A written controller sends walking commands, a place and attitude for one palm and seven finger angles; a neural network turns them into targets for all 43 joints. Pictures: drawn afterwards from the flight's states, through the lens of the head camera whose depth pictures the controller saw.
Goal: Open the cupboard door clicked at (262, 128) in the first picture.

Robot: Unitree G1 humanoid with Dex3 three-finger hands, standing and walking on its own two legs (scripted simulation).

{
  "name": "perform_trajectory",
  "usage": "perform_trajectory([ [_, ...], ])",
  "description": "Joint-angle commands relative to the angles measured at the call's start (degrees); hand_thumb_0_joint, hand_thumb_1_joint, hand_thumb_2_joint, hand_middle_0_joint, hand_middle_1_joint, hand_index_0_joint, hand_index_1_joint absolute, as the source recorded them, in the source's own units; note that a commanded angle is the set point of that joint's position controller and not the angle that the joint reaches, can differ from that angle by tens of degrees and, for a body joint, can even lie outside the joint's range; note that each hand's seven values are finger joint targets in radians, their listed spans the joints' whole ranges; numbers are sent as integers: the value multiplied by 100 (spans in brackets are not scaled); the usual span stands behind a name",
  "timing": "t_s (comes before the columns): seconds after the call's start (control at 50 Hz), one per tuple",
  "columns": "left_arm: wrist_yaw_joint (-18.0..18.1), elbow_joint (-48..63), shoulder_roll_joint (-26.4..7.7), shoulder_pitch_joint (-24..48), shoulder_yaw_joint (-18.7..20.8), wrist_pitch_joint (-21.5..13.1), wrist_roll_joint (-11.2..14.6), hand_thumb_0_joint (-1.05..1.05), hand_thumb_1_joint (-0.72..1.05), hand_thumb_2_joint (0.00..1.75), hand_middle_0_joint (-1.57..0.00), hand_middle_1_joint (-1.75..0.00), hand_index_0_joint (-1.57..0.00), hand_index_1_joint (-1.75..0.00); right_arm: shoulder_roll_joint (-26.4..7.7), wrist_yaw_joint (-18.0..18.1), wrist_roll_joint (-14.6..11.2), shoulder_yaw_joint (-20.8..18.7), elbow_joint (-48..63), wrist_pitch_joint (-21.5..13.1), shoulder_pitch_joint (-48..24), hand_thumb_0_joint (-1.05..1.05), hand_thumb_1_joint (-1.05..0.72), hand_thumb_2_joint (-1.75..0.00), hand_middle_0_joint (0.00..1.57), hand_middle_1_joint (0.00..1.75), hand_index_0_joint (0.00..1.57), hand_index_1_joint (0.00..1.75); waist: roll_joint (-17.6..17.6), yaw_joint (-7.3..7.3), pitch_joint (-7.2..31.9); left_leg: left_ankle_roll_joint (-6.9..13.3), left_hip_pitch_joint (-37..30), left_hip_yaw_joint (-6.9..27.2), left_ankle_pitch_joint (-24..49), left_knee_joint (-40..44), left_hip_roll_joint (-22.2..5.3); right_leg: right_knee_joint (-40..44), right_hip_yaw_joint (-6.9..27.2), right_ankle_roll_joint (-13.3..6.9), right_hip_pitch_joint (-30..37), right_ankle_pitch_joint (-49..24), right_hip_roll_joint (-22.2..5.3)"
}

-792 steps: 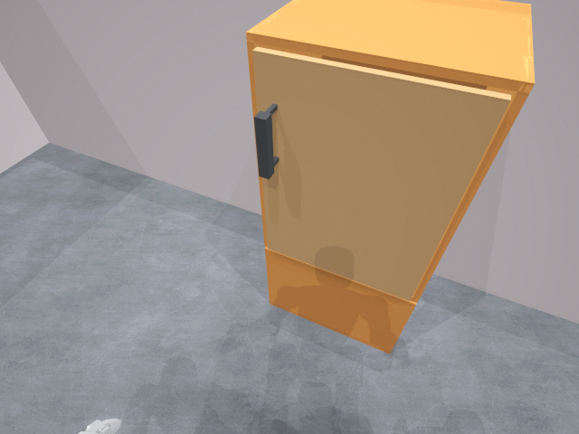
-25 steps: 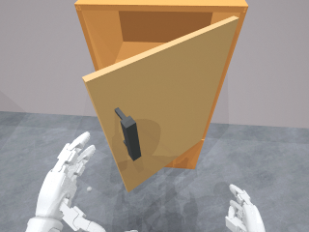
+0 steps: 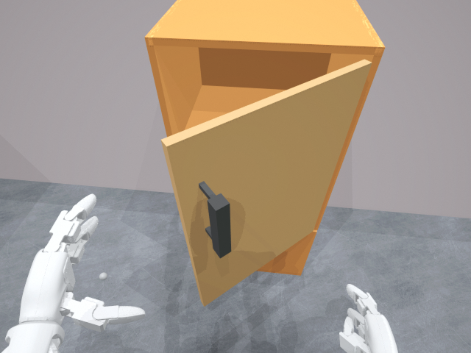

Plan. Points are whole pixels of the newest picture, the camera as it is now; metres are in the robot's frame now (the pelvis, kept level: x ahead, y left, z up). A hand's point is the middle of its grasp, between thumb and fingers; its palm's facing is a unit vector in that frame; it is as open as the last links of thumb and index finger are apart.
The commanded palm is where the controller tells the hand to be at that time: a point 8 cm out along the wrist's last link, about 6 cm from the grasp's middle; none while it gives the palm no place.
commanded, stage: draw the hand back to the body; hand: left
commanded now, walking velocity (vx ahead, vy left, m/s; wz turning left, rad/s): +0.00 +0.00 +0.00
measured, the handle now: (213, 219) +0.32 +0.08 +0.06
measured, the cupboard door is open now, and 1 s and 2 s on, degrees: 41 41 41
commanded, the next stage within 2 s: step back with the hand held close in 0.92 s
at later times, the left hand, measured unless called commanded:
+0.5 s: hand (58, 233) +0.22 +0.26 +0.16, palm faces +0.41 -0.82 -0.40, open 9.6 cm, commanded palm +0.17 +0.30 +0.18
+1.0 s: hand (61, 234) +0.21 +0.24 +0.18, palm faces +0.43 -0.81 -0.40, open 7.4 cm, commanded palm +0.16 +0.28 +0.19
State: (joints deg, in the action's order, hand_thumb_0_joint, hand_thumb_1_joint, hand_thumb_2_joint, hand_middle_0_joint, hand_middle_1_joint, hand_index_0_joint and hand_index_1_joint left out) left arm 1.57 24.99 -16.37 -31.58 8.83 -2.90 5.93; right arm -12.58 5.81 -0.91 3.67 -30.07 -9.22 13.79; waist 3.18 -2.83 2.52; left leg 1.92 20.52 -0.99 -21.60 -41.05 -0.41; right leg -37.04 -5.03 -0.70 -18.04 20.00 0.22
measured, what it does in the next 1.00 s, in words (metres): stands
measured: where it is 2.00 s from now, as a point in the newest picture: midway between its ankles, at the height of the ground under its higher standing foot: outside the picture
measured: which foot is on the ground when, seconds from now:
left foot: down 0.00-1.00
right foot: down 0.00-1.00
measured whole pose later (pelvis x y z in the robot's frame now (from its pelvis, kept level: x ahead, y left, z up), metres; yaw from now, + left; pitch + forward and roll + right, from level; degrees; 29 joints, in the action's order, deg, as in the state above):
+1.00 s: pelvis +0.01 -0.01 +0.03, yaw -2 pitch -5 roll -1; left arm 6.4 21.5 -19.1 -26.2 18.9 -4.7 3.3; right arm -13.3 4.0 0.3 1.0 -37.3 -5.2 10.4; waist 4.1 -3.9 -2.0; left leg 0.7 3.7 -2.7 -13.9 -22.4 -0.8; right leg -19.7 -3.2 -1.6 -2.5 12.5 1.4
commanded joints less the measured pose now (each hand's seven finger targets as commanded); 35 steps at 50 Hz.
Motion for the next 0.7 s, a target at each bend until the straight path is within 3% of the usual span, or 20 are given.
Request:
perform_trajectory([
  [0.0, 493, 1240, -781, 357, 503, -313, -281, 0, -1, 51, -17, -30, -17, -30, -584, 60, 42, -263, 775, -232, -666, 0, -90, -90, 20, 30, 20, 30, 52, 10, 190, -71, -629, 238, 1021, 1200, -91, 1073, 337, -89, 362, -740, -82],
  [0.08, 631, 1418, -921, 483, 631, -365, -377, 0, 13, 57, -17, -30, -17, -30, -606, 38, 79, -257, 645, -258, -755, 0, -90, -90, 20, 30, 20, 30, 291, -29, 307, -110, -989, 279, 1486, 1538, -130, 1193, 301, -105, 761, -1041, -76],
  [0.12, 662, 1334, -935, 461, 710, -366, -385, 0, 20, 60, -18, -30, -18, -30, -604, 13, 92, -262, 585, -253, -784, 0, -90, -90, 20, 30, 20, 30, 93, -48, 209, -134, -1075, 307, 1695, 1696, -169, 1264, 261, -98, 892, -1138, -55],
  [0.22, 664, 1171, -946, 398, 912, -373, -393, 0, 37, 68, -18, -30, -18, -30, -637, -57, 101, -315, 451, -181, -841, 0, -90, -90, 20, 30, 20, 30, 75, -86, 123, -202, -1358, 280, 2443, 1886, -228, 1432, 270, -83, 1150, -1520, -32],
  [0.3, 651, 950, -1041, 558, 1162, -376, -366, 0, 51, 74, -19, -30, -19, -30, -661, -90, 112, -361, 391, -53, -892, 0, -90, -90, 20, 30, 20, 30, -165, -95, 10, -194, -1403, 234, 2399, 2023, -229, 1583, 292, -81, 1308, -1611, -11],
  [0.38, 655, 1038, -1196, 774, 1409, -416, -349, 0, 65, 80, -19, -30, -19, -30, -656, -102, 126, -380, 349, 13, -943, 0, -90, -90, 20, 30, 20, 30, 153, -127, 151, -199, -1542, 206, 2566, 2074, -209, 1651, 333, -90, 1484, -1768, -25],
  [0.52, 667, 995, -1466, 1073, 1818, -458, -284, 0, 90, 90, -20, -30, -20, -30, -644, -117, 129, -422, 237, 61, -989, 0, -90, -90, 20, 30, 20, 30, 120, -131, 199, -145, -1715, 103, 2658, 2048, -168, 1802, 390, -79, 1552, -2051, -32],
  [0.6, 583, 642, -1138, 915, 1510, -399, -265, 0, 90, 90, -20, -30, -20, -30, -683, -148, 116, -456, 234, 129, -1011, 0, -90, -90, 20, 30, 20, 30, -147, -94, -30, -90, -1710, 57, 2622, 2075, -172, 1878, 384, -47, 1462, -2089, -28],
  [0.68, 588, 780, -1261, 985, 1576, -435, -282, 0, 90, 90, -20, -30, -20, -30, -688, -159, 117, -479, 240, 151, -1046, 0, -90, -90, 20, 30, 20, 30, -31, -126, 125, -79, -1739, 53, 2586, 2095, -146, 1866, 404, -53, 1570, -2094, -37],
])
